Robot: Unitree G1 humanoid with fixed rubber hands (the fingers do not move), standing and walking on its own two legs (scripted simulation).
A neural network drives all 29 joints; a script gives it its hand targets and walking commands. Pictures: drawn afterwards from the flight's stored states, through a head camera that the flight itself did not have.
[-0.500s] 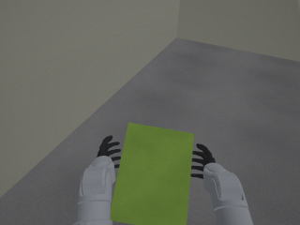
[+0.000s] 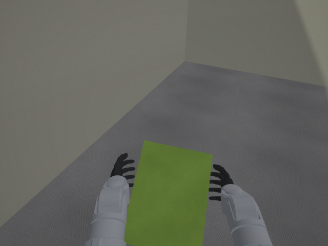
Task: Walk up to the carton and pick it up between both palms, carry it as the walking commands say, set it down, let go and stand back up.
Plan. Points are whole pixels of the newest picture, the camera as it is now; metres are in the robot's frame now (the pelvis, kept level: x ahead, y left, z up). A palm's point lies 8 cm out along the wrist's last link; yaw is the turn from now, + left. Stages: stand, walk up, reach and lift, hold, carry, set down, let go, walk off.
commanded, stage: carry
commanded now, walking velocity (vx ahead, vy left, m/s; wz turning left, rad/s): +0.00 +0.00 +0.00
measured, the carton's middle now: (167, 194) +0.33 +0.01 -0.07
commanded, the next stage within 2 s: none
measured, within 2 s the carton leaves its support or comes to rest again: neither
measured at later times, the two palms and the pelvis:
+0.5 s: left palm (126, 203) +0.24 +0.11 +0.05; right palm (245, 210) +0.22 -0.17 +0.03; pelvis -0.06 -0.03 +0.00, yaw +1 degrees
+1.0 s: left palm (131, 239) +0.17 +0.09 +0.03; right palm (266, 243) +0.15 -0.19 +0.03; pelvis -0.14 -0.05 -0.02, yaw +0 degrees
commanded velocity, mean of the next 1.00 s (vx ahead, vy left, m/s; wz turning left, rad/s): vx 0.00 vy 0.00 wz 0.00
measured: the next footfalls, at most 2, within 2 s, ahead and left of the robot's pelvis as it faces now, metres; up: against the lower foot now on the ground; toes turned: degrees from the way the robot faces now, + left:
left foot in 1.22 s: -0.09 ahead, +0.05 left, +0.00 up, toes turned +1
right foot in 1.36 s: -0.12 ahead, -0.24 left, +0.00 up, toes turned -2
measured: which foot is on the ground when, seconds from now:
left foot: down 0.00-1.00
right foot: down 0.00-1.00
